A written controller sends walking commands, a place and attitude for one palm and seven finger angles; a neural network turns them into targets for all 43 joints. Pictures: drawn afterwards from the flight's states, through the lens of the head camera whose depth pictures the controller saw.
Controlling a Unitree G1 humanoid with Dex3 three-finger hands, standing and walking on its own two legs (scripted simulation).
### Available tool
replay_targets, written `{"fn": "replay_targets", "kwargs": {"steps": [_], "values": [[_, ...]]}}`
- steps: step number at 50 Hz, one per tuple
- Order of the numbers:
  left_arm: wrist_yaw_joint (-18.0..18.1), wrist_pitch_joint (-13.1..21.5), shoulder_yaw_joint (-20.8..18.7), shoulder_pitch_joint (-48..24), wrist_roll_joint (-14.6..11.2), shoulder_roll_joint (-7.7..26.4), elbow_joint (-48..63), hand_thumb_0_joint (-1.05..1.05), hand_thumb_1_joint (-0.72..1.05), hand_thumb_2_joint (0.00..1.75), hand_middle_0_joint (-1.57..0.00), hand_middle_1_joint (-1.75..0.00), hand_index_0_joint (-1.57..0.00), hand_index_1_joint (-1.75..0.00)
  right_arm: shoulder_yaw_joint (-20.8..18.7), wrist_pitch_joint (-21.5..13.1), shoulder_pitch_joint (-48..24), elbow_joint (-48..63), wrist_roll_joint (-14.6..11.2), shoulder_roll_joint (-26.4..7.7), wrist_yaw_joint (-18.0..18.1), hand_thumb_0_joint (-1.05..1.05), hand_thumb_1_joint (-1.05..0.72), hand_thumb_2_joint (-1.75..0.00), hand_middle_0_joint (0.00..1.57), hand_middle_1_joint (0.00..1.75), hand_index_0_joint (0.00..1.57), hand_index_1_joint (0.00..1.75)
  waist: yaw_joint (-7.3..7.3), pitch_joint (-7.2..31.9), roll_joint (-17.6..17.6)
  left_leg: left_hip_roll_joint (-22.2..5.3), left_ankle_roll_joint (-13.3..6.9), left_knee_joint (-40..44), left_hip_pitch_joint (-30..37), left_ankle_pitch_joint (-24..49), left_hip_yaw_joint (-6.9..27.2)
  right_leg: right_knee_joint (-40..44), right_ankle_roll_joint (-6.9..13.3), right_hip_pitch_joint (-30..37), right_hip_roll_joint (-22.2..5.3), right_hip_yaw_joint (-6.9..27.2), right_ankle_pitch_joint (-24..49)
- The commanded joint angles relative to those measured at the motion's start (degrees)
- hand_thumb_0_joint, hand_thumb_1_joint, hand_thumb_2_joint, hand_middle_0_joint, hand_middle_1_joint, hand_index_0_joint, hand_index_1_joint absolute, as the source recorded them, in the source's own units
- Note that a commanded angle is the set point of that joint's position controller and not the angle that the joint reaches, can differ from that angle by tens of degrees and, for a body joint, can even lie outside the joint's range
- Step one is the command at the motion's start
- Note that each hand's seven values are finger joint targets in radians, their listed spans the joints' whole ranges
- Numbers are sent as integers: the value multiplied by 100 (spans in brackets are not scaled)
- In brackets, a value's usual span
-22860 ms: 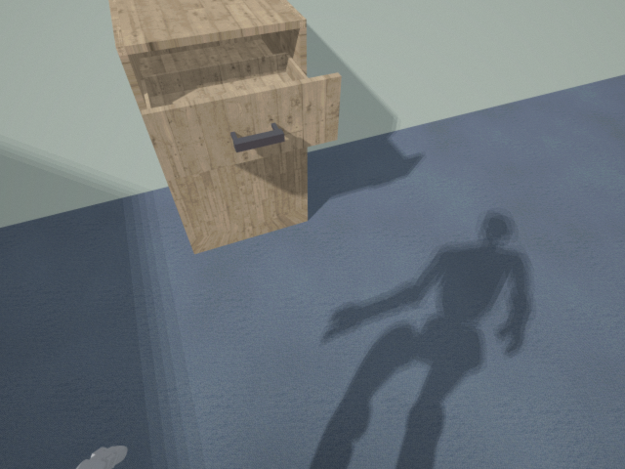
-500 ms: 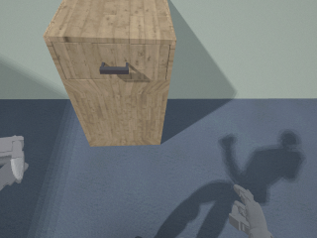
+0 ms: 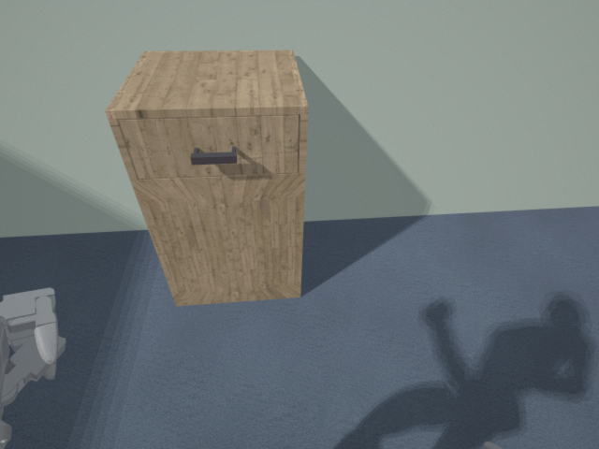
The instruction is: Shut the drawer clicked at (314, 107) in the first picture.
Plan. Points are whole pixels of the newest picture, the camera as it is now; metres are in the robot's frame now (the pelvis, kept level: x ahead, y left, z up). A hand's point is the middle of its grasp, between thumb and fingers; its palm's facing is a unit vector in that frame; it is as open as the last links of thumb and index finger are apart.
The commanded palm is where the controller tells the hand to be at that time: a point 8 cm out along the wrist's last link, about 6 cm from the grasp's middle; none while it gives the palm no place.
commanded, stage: stop stepping back and stand still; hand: left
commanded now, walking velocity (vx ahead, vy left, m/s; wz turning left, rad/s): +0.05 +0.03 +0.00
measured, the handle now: (214, 154) +0.85 +0.26 -0.05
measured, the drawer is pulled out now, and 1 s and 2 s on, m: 0.00 0.00 0.00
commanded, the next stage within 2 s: let the arm hang, fingers relaxed in 0.48 s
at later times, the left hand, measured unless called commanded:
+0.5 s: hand (58, 336) +0.18 +0.24 +0.16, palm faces +0.36 -0.83 -0.43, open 3.3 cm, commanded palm +0.12 +0.28 +0.18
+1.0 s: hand out of the picture +0.01 +0.20 -0.17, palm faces +0.06 -0.97 -0.24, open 3.8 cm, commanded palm none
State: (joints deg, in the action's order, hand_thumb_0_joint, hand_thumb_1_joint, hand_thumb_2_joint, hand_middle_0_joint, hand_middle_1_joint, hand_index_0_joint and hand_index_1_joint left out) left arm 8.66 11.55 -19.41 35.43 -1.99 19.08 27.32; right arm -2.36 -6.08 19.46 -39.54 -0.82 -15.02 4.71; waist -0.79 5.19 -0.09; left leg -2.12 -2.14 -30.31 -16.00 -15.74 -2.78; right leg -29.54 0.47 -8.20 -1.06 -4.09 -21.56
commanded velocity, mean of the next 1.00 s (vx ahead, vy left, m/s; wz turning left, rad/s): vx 0.03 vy -0.03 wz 0.00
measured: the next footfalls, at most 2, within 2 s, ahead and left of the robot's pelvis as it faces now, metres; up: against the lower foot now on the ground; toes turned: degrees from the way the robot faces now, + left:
none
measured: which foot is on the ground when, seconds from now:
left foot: down 0.00-1.00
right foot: down 0.00-1.00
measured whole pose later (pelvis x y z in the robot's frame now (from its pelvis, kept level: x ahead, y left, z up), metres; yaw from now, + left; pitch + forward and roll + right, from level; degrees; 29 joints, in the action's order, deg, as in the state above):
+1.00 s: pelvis -0.02 +0.00 +0.00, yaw +2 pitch -2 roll -1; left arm 1.5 -2.3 -2.0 17.0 0.9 13.6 -52.3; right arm -0.9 1.7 16.8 -55.1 1.5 -10.9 1.1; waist 0.3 -4.2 -1.5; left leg -2.8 1.2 -30.5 -11.9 -17.0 -1.1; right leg -28.3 2.2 -13.1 0.0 -6.9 -13.6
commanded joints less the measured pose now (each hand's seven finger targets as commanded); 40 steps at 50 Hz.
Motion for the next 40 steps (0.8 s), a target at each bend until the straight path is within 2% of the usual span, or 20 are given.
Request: {"fn": "replay_targets", "kwargs": {"steps": [1,3,5,7,10,13,14,16,17,18,20,23,26,28,29,30,32,35,37,40], "values": [[101,530,-661,-796,74,1286,1927,0,90,90,-140,-160,-140,-160,-91,-536,-1106,1225,8,-558,56,0,-90,-90,20,30,20,30,58,-411,555,-620,-501,739,835,1105,946,-253,-122,-906,-256,508,1323],[76,551,-833,-326,69,1356,1960,0,90,90,-140,-160,-140,-160,11,-521,-1086,1152,14,-361,13,0,-90,-90,20,30,20,30,41,-246,1096,-708,-518,852,501,1020,1133,-338,-141,-749,-95,198,798],[80,540,-885,-271,72,1285,2002,0,90,90,-140,-160,-140,-160,2,-546,-1141,1181,3,-388,-41,0,-90,-90,20,30,20,30,76,-453,907,-678,-392,907,-138,347,982,78,-62,-276,12,130,424],[92,556,-1013,7,25,1316,1798,0,90,90,-140,-160,-140,-160,-47,-538,-1109,1198,-14,-349,-66,0,-90,-90,20,30,20,30,48,-440,120,-316,-187,365,-490,-221,532,634,122,-36,-250,668,391],[92,522,-986,103,-84,1218,1407,0,90,90,-140,-160,-140,-160,-70,-388,-1076,1200,-34,-242,-115,0,-90,-90,20,30,20,30,-15,-723,-896,85,76,-1085,-999,-474,-98,1435,751,-259,-1283,2067,-144],[87,501,-818,-230,-105,1056,1425,0,90,90,-140,-160,-140,-160,-4,-311,-1064,1191,-19,-247,-136,0,-90,-90,20,30,20,30,-111,-683,-428,-70,35,-127,-200,-48,-8,790,641,-570,-1034,1293,382],[74,509,-828,-201,-105,1060,1409,0,90,90,-140,-160,-140,-160,-3,-327,-1087,1191,-8,-279,-98,0,-90,-90,20,30,20,30,-108,-607,43,-127,-45,370,386,184,205,303,398,-878,-622,818,472],[50,512,-691,-375,-84,978,1590,0,90,90,-140,-160,-140,-160,-23,-373,-1131,1306,6,-439,-51,0,-90,-90,20,30,20,30,-63,-477,1270,-1169,-454,1311,1022,189,1952,-1041,-61,-1617,169,104,17],[9,509,-651,-518,-56,1012,1572,0,90,90,-140,-160,-140,-160,26,-434,-1168,1277,60,-324,-29,0,-90,-90,20,30,20,30,-92,-589,1552,-1461,-595,1847,902,-256,2490,-1720,-85,-1889,175,208,-786],[26,491,-698,-785,11,1134,1705,0,90,90,-140,-160,-140,-160,74,-490,-1117,1233,123,-219,-34,0,-90,-90,20,30,20,30,-98,-766,1254,-1621,-725,1993,725,-233,2672,-2107,-63,-1976,50,378,-882],[49,440,-637,-780,40,1109,1790,0,90,90,-140,-160,-140,-160,76,-548,-1072,1186,120,-223,-89,0,-90,-90,20,30,20,30,-17,-664,602,-1488,-705,1696,605,367,2097,-1687,-57,-1642,-67,416,-621],[57,330,-724,-91,2,1146,2048,0,90,90,-140,-160,-140,-160,92,-576,-1138,1239,94,-255,-160,0,-90,-90,20,30,20,30,33,-129,850,-1100,-386,1240,709,1254,1034,-357,-109,-761,42,92,32],[41,360,-890,266,27,1247,2090,0,90,90,-140,-160,-140,-160,104,-468,-1265,1355,111,-260,-202,0,-90,-90,20,30,20,30,48,-171,961,-723,-179,1000,-403,88,562,496,-52,382,3,227,773],[53,402,-1038,270,-8,1321,1912,0,90,90,-140,-160,-140,-160,81,-384,-1294,1377,128,-194,-188,0,-90,-90,20,30,20,30,8,-354,300,-248,10,465,-657,-724,318,1105,161,147,-402,1071,492],[-743,-637,1281,-470,564,309,-3115,0,90,90,-140,-160,-140,-160,-226,-326,-1253,-76,41,-787,-613,0,-90,-90,20,30,20,30,-168,-259,-317,-130,159,-1275,-713,-431,145,325,491,-914,-1482,1358,2199],[-804,-989,1200,-603,453,200,-3317,0,90,90,-136,-156,-136,-156,-154,126,-709,13,13,-242,-622,0,-90,-90,20,30,20,30,-190,24,-567,-154,252,-1427,-317,-958,269,501,659,-1269,-1548,1485,1646],[-816,-1084,1274,-914,431,8,-3417,0,90,90,-128,-147,-128,-147,-68,406,-500,86,111,-120,-606,0,-90,-90,20,30,20,30,-177,-204,-1034,-60,203,-1627,-436,-925,179,542,656,-1470,-1275,1121,818],[-801,-1079,1412,-1260,424,29,-4301,0,90,90,-116,-134,-116,-134,-56,540,-623,135,230,-258,-592,0,-90,-90,20,30,20,30,-40,-417,-1900,110,46,-958,-640,-683,183,201,637,-684,-1080,851,2879],[-788,-1101,1461,-1440,418,110,-4989,0,90,90,-108,-125,-108,-125,-95,560,-636,4,249,-366,-553,0,-90,-90,20,30,20,30,-5,-326,-1678,-2,-7,-399,-240,450,344,-80,455,-420,-975,783,3845],[-756,-1126,1524,-1466,358,119,-5890,0,90,90,-96,-112,-96,-112,-45,529,-518,-419,263,-378,-443,0,-90,-90,20,30,20,30,86,-8,-154,-308,-1,-255,534,2358,421,-155,135,-300,-751,664,3756]]}}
